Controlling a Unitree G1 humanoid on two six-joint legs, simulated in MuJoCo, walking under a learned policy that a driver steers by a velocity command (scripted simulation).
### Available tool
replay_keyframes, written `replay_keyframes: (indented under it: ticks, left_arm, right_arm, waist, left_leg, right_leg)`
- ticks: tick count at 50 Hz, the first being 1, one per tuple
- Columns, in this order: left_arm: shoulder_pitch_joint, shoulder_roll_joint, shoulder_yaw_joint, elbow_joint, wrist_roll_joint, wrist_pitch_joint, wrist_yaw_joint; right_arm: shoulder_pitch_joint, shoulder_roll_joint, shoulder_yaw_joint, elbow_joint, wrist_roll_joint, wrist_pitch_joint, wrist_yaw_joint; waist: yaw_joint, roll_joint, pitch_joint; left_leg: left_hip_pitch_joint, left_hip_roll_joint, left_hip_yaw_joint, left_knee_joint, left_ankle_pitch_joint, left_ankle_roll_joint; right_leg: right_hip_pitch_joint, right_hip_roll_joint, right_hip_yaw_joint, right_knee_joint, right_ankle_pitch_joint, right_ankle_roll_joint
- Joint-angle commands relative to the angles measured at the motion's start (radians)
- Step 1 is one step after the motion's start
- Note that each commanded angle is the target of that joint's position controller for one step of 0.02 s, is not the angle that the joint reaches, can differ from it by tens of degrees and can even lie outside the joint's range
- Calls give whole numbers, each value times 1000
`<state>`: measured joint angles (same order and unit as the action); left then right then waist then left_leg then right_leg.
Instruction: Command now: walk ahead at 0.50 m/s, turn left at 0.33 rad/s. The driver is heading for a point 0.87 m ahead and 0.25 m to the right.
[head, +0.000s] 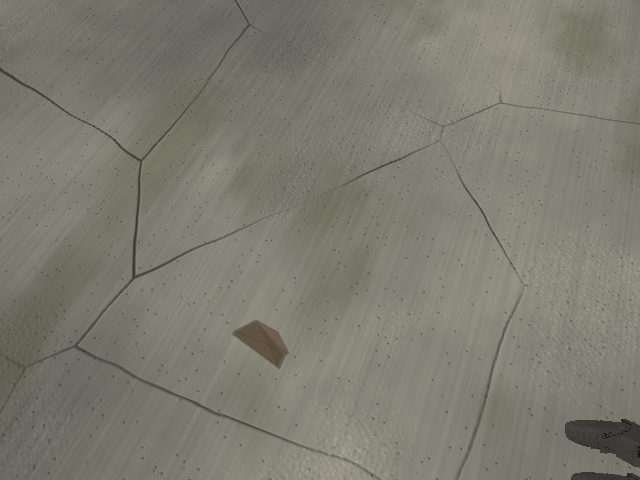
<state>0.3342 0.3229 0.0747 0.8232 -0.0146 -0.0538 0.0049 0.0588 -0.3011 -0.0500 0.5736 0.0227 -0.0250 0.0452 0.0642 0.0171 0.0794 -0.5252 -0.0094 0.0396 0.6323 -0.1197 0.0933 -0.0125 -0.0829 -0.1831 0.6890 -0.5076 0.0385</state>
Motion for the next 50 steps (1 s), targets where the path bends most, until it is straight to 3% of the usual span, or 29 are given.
replay_keyframes:
  ticks: [1, 2, 3, 4, 5, 7, 9, 11, 16, 21, 24, 25, 26, 27, 28, 29, 30, 31, 32, 33, 35, 38, 41, 43, 45, 47, 48, 49, 50]
  left_arm:
    - [14, 120, -4, -102, -10, -55, -19]
    - [-76, 151, 6, -132, -44, -62, -23]
    - [-98, 130, -2, -132, -35, -64, -15]
    - [-99, 124, 0, -122, -16, -59, -10]
    - [-59, 121, 2, -107, -14, -46, -12]
    - [-11, 89, -2, -79, -13, -18, -12]
    - [-40, 69, -5, -82, -12, 1, -7]
    - [-88, 58, -6, -95, -11, 1, -6]
    - [-205, 17, -21, -128, -8, -15, -31]
    - [-315, 7, -29, -200, -5, -19, -68]
    - [-263, 42, -11, -223, -5, -10, -79]
    - [-180, 75, 6, -212, -5, -5, -77]
    - [-35, 123, 34, -183, -7, -3, -66]
    - [116, 200, 63, -159, -9, 8, -46]
    - [94, 283, 74, -168, -13, 0, -41]
    - [127, 191, 52, -182, -9, -8, -40]
    - [83, 151, 40, -181, -2, -14, -37]
    - [17, 132, 35, -190, -6, -16, -36]
    - [-45, 105, 26, -203, -6, -14, -34]
    - [-76, 88, 18, -219, 8, -14, -29]
    - [-99, 97, 20, -222, 6, -15, -21]
    - [-82, 137, 31, -205, -1, -12, -2]
    - [-36, 148, 35, -184, -8, 3, 9]
    - [3, 152, 37, -167, -12, 10, 11]
    - [17, 140, 35, -159, -16, 15, 13]
    - [2, 137, 37, -160, -12, 18, 15]
    - [-15, 125, 34, -165, -10, 20, 14]
    - [-18, 89, 21, -172, -5, 18, 11]
    - [2, 24, -3, -189, 13, 16, 7]
  right_arm:
    - [353, -206, -69, -7, -5, -13, -17]
    - [320, -173, -55, 10, -15, -26, -12]
    - [262, -155, -48, 18, -14, -34, -12]
    - [210, -125, -39, 22, -22, -40, -13]
    - [181, -102, -31, 21, -33, -49, -14]
    - [166, -97, -31, 41, -34, -69, -14]
    - [170, -106, -35, 70, -37, -84, -18]
    - [186, -102, -36, 93, -43, -87, -27]
    - [204, -120, -37, 129, -36, -83, -42]
    - [271, -146, -49, 181, -19, -45, -52]
    - [245, -185, -59, 175, -14, -19, -70]
    - [236, -195, -61, 170, -15, -11, -77]
    - [218, -192, -58, 165, -11, -6, -83]
    - [232, -158, -41, 148, -24, -17, -87]
    - [350, -12, 4, 103, -51, -49, -61]
    - [244, -102, -7, 101, -19, -89, -41]
    - [147, -143, -17, 64, 17, -111, -30]
    - [125, -129, -11, 57, 7, -122, -33]
    - [117, -133, -17, 63, -20, -121, -39]
    - [138, -137, -22, 64, -30, -111, -39]
    - [172, -116, -20, 68, -39, -89, -41]
    - [98, -71, -1, 46, -42, -73, -47]
    - [-19, -48, 11, 26, -35, -79, -39]
    - [-65, -63, 5, 12, -21, -86, -32]
    - [-70, -93, -8, 9, -16, -93, -27]
    - [-32, -120, -23, 16, -13, -102, -25]
    - [29, -130, -33, 32, -13, -106, -28]
    - [122, -156, -48, 49, -23, -111, -34]
    - [263, -208, -62, 57, -38, -112, -43]
  waist:
    - [-185, 114, -458]
    - [-187, 82, -301]
    - [-147, 17, -213]
    - [-112, 16, -163]
    - [-77, 42, -152]
    - [-52, 43, -141]
    - [-52, 28, -91]
    - [-69, 24, -55]
    - [-120, 22, -9]
    - [-155, 9, 24]
    - [-97, 64, -55]
    - [-47, 79, -113]
    - [38, 62, -191]
    - [103, -39, -290]
    - [-26, -276, -381]
    - [63, -158, -466]
    - [68, -109, -310]
    - [21, -17, -216]
    - [-17, 9, -150]
    - [-51, -17, -133]
    - [-82, -39, -114]
    - [-67, -55, -77]
    - [-11, -90, -82]
    - [10, -101, -88]
    - [3, -114, -94]
    - [-29, -140, -95]
    - [-66, -146, -108]
    - [-114, -131, -169]
    - [-163, -10, -311]
  left_leg:
    - [909, 376, -811, -312, -285, 275]
    - [789, 351, -644, -325, -192, 229]
    - [644, 313, -512, -326, -63, 196]
    - [531, 276, -414, -340, 44, 175]
    - [455, 252, -350, -372, 103, 165]
    - [385, 240, -264, -431, 164, 170]
    - [357, 229, -174, -473, 205, 157]
    - [380, 211, -99, -490, 226, 133]
    - [438, 199, 29, -524, 215, 77]
    - [646, 269, 67, -439, 378, 71]
    - [693, 274, 107, -262, 825, 39]
    - [680, 265, 121, -134, 947, 25]
    - [591, 233, 145, 66, 926, -4]
    - [357, 185, 146, 364, 606, -43]
    - [-111, -49, 41, 711, -426, -111]
    - [-230, -41, -159, 802, -464, -94]
    - [-295, 14, -163, 759, -366, -74]
    - [-267, 58, -151, 662, -288, -68]
    - [-215, 84, -138, 573, -251, -81]
    - [-148, 100, -142, 540, -223, -94]
    - [-99, 105, -119, 460, -203, -133]
    - [-61, 84, -80, 254, -70, -178]
    - [35, 28, -67, 13, 158, -185]
    - [65, 6, -82, -61, 199, -179]
    - [74, 7, -118, -119, 166, -159]
    - [113, 13, -129, -137, 86, -124]
    - [192, 12, -115, -169, 75, -100]
    - [348, 45, -128, -184, 64, -64]
    - [593, 217, -297, -177, -19, -4]
  right_leg:
    - [-708, 57, 265, 684, -73, -39]
    - [-765, 21, 251, 671, 12, -54]
    - [-736, -27, 244, 598, 98, -59]
    - [-686, -57, 246, 535, 154, -53]
    - [-616, -79, 260, 511, 199, -49]
    - [-562, -81, 255, 477, 246, -29]
    - [-602, -71, 272, 417, 319, -11]
    - [-659, -54, 296, 318, 428, 0]
    - [-639, -18, 236, 34, 656, -16]
    - [-736, 7, 179, -79, 527, -66]
    - [-604, 86, 94, -80, 369, -121]
    - [-490, 124, 74, -75, 332, -146]
    - [-271, 157, 80, -136, 381, -185]
    - [38, 38, 286, -166, 410, -248]
    - [387, -218, 859, -228, 288, -455]
    - [448, -245, 1001, -346, 199, -468]
    - [343, -215, 842, -377, 252, -412]
    - [192, -171, 728, -382, 348, -377]
    - [62, -132, 643, -396, 469, -356]
    - [-25, -108, 597, -419, 553, -355]
    - [-125, -82, 544, -451, 640, -361]
    - [-247, -24, 443, -463, 664, -329]
    - [-285, 28, 409, -432, 553, -268]
    - [-253, 8, 460, -408, 487, -252]
    - [-184, -20, 530, -353, 428, -236]
    - [-141, -48, 591, -293, 422, -217]
    - [-148, -35, 595, -245, 436, -200]
    - [-180, 14, 561, -124, 461, -169]
    - [-288, 82, 475, 154, 299, -131]
